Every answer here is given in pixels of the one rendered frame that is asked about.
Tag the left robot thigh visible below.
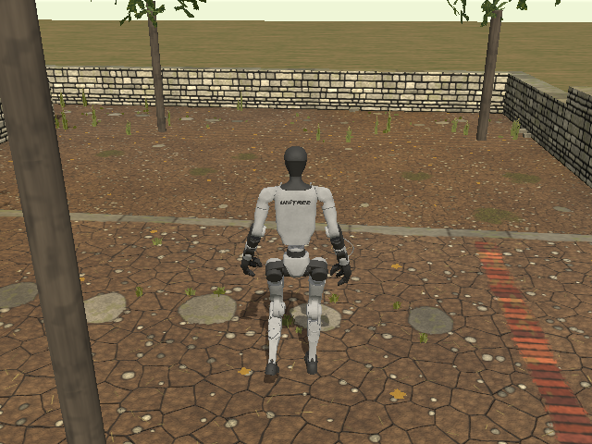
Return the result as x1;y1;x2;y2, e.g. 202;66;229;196
265;258;286;317

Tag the robot right forearm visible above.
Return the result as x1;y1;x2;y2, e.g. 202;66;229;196
330;224;350;265

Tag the robot right upper arm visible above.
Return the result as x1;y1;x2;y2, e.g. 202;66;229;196
314;186;339;239

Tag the robot left forearm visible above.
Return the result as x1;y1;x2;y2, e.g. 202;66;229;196
242;223;261;261

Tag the robot left hand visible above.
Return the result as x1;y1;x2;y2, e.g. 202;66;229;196
240;257;262;277

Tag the robot right shin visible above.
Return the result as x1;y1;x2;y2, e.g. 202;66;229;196
307;303;322;362

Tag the robot right hand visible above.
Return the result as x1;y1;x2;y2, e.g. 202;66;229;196
330;262;352;286

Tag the robot left upper arm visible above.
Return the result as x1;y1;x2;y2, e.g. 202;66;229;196
251;186;277;238

